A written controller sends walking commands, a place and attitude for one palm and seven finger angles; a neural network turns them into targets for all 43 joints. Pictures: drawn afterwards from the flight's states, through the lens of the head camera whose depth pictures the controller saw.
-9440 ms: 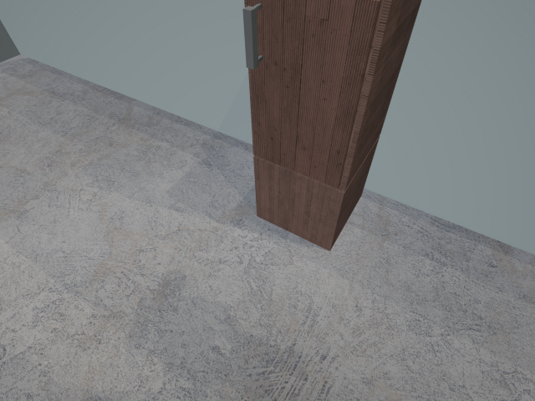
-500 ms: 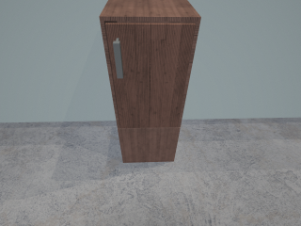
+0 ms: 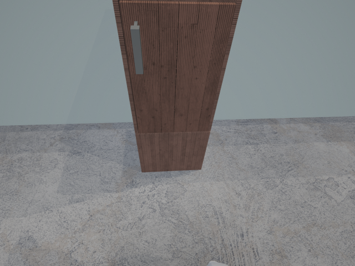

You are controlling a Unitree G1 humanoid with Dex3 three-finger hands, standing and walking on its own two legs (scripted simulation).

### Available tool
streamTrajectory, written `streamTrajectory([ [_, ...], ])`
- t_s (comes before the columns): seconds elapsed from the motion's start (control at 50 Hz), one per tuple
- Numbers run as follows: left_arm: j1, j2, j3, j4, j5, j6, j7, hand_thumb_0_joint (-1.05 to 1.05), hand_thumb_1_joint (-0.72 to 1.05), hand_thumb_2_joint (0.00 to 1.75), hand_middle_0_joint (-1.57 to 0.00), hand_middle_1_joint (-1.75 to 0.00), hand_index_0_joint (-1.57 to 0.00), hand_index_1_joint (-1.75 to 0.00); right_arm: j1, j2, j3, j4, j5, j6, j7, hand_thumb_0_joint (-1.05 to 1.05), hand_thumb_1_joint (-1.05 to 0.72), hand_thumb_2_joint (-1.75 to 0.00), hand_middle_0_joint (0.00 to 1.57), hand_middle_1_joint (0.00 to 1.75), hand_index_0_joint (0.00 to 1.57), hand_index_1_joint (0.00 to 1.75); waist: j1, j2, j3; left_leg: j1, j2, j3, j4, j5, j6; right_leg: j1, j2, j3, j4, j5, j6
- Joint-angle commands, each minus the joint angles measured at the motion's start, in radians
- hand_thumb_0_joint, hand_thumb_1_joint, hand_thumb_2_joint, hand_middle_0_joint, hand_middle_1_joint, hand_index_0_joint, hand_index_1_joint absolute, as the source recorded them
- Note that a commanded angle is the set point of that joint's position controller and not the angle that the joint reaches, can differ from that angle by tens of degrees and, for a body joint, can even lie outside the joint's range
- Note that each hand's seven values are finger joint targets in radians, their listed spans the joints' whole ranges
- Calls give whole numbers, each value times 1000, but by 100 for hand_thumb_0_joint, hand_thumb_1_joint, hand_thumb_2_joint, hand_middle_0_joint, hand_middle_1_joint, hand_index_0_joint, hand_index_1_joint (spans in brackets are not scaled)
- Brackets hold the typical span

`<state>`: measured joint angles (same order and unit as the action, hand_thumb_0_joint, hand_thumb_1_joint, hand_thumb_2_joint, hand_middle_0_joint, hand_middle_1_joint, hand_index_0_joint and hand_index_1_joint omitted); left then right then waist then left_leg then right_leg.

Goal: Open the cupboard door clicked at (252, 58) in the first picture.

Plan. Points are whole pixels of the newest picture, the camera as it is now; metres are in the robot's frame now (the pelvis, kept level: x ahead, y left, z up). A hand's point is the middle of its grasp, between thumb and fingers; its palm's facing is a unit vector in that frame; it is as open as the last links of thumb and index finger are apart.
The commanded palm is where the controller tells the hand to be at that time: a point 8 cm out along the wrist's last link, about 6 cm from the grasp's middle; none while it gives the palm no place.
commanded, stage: come to a stop and stand still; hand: left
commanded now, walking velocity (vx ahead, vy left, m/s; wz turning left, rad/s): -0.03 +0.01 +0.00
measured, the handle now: (137, 48) +0.73 +0.15 +0.11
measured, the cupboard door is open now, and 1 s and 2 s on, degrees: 0 0 0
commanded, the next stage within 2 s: look again from close up in 0.46 s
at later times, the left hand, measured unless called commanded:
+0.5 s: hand out of the picture +0.08 +0.15 -0.18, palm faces +0.07 -0.97 -0.21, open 7.2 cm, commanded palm none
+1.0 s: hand out of the picture +0.01 +0.14 -0.18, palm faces +0.05 -0.98 -0.18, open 7.4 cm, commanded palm none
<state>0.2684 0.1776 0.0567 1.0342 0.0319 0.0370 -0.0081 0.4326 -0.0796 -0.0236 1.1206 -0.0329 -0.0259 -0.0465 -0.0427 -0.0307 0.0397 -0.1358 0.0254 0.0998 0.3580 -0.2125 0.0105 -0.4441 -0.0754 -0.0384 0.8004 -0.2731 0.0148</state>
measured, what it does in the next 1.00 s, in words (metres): steps on the spot: right foot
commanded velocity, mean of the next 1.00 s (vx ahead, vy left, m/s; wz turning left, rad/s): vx -0.03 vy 0.03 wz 0.00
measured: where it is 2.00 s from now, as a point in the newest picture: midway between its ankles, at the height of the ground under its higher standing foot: outside the picture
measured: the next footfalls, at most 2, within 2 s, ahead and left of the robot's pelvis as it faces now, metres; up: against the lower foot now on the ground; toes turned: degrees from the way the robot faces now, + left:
right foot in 0.12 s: +0.10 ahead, -0.16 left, +0.00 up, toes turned -5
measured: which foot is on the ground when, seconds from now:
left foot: down 0.00-1.00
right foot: up 0.00-0.10, down 0.12-1.00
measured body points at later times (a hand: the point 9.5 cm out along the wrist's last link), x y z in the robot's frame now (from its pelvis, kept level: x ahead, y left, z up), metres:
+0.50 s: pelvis +0.03 -0.03 -0.01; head +0.05 -0.03 +0.44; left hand +0.07 +0.20 -0.16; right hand +0.07 -0.26 -0.17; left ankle +0.02 +0.08 -0.75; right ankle +0.06 -0.15 -0.75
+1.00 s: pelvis +0.02 -0.03 +0.00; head +0.03 -0.03 +0.45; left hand +0.01 +0.19 -0.16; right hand +0.02 -0.25 -0.17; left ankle +0.02 +0.08 -0.75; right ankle +0.06 -0.15 -0.75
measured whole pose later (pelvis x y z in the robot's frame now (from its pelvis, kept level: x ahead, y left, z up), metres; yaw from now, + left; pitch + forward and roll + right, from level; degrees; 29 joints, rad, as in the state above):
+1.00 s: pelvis +0.02 -0.03 +0.00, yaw +1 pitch -1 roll +0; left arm 0.29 0.14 0.02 1.10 0.03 0.00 0.02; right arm 0.28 -0.14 -0.02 1.10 -0.02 0.01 -0.02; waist 0.00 0.00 0.04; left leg -0.18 0.02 0.11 0.43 -0.23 0.01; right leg -0.25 -0.06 -0.08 0.44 -0.17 0.01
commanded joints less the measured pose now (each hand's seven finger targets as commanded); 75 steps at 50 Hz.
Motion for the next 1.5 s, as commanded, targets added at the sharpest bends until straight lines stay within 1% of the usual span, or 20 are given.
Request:
streamTrajectory([
  [0.0,-27,-11,-7,-71,-11,-20,2,0,90,90,-20,-30,-20,-30,26,-184,-41,-30,-4,-2,-8,0,-90,-90,20,30,20,30,8,201,61,-97,238,-180,-105,134,135,81,3,-35,-174,-19,9],
  [0.04,48,4,-2,-41,-12,-33,10,0,90,90,-20,-30,-20,-30,16,-177,-43,-26,2,5,-4,0,-90,-90,20,30,20,30,44,128,2,-121,193,-150,-1,117,90,243,31,-64,-338,98,10],
  [0.06,91,27,2,-22,-11,-41,16,0,90,90,-20,-30,-20,-30,24,-157,-41,-23,7,6,1,0,-90,-90,20,30,20,30,59,49,-22,-167,149,-119,58,21,53,346,9,-29,-403,146,8],
  [0.08,128,72,7,-6,-8,-50,28,0,90,90,-20,-30,-20,-30,32,-113,-33,-26,14,7,7,0,-90,-90,20,30,20,30,69,-80,-61,-258,82,-50,158,-150,10,447,-122,111,-438,163,-28],
  [0.1,130,125,11,0,-11,-55,34,0,90,90,-20,-30,-20,-30,29,-68,-21,-42,17,18,11,0,-90,-90,20,30,20,30,56,-210,-63,-293,21,0,243,-300,-16,409,-245,234,-503,131,-88],
  [0.12,119,139,9,-8,-13,-51,36,0,90,90,-20,-30,-20,-30,7,-73,-20,-48,14,28,12,0,-90,-90,20,30,20,30,62,-171,-47,-261,29,-26,331,-338,-13,335,-272,247,-547,79,-132],
  [0.14,67,119,7,-17,-11,-54,43,0,90,90,-20,-30,-20,-30,-7,-73,-23,-48,16,36,14,0,-90,-90,20,30,20,30,43,-155,-25,-228,42,-41,372,-308,-13,265,-252,236,-569,76,-144],
  [0.16,14,105,7,-25,-13,-56,46,0,90,90,-20,-30,-20,-30,-6,-69,-21,-33,15,40,16,0,-90,-90,20,30,20,30,28,-186,-2,-205,56,-58,367,-253,-14,227,-222,212,-563,116,-145],
  [0.24,-50,84,3,-42,-18,-46,50,0,90,90,-20,-30,-20,-30,31,-76,-17,0,22,35,19,0,-90,-90,20,30,20,30,6,-61,-8,-52,46,-47,96,-20,-27,175,-155,86,-429,219,-105],
  [0.28,-35,66,4,-51,-25,-38,47,0,90,90,-20,-30,-20,-30,-14,-123,-23,-22,15,30,15,0,-90,-90,20,30,20,30,34,61,21,-77,102,-104,43,115,-7,161,-85,46,-368,213,-58],
  [0.3,-28,64,4,-51,-21,-37,47,0,90,90,-20,-30,-20,-30,-50,-139,-26,-40,12,30,15,0,-90,-90,20,30,20,30,48,71,21,-119,120,-108,43,144,1,197,-69,34,-368,215,-44],
  [0.34,-16,81,7,-46,-13,-31,50,0,90,90,-20,-30,-20,-30,-104,-142,-26,-61,14,31,18,0,-90,-90,20,30,20,30,61,130,36,-154,109,-100,38,158,1,230,-66,37,-346,237,-36],
  [0.48,-15,110,8,-53,-8,-33,46,0,90,90,-20,-30,-20,-30,-123,-161,-36,-107,14,39,18,0,-90,-90,20,30,20,30,35,-17,-73,-66,80,-68,106,119,-7,223,-116,77,-367,281,-59],
  [0.6,-3,86,-7,-40,-6,-30,41,0,90,90,-20,-30,-20,-30,-179,-184,-28,-120,14,29,24,0,-90,-90,20,30,20,30,48,44,-31,-104,110,-116,4,39,15,210,-51,41,-374,126,-19],
  [0.76,37,81,-18,6,-6,-36,38,0,90,90,-20,-30,-20,-30,-161,-177,-19,-93,16,24,27,0,-90,-90,20,30,20,30,49,30,16,-120,96,-117,-55,-93,13,199,-53,49,-434,27,-15],
  [1.18,102,34,-27,61,-14,-52,45,0,90,90,-20,-30,-20,-30,-39,-116,-3,-10,17,10,17,0,-90,-90,20,30,20,30,47,21,30,-108,86,-92,-52,-23,8,225,-52,38,-445,68,-23],
  [1.22,113,29,-27,70,-14,-54,42,0,90,90,-20,-30,-20,-30,-24,-111,-3,1,13,8,16,0,-90,-90,20,30,20,30,45,30,12,-100,83,-98,-60,-113,11,235,-45,25,-443,-12,-20],
  [1.28,116,28,-17,62,-6,-44,37,0,90,90,-20,-30,-20,-30,-13,-119,-13,-1,6,18,18,0,-90,-90,20,30,20,30,45,39,66,-162,92,-128,-80,-319,30,190,-28,7,-411,-197,-21],
  [1.38,136,13,-7,49,0,-48,26,0,90,90,-20,-30,-20,-30,-9,-126,-25,-21,5,14,15,0,-90,-90,20,30,20,30,51,67,137,-235,121,-200,-85,-380,67,176,-14,-18,-347,-188,-27],
  [1.48,204,36,2,70,-6,-63,27,0,90,90,-20,-30,-20,-30,-8,-84,-16,-35,8,3,15,0,-90,-90,20,30,20,30,63,-28,123,-256,48,-77,106,-204,36,249,-85,72,-419,-191,-74],
])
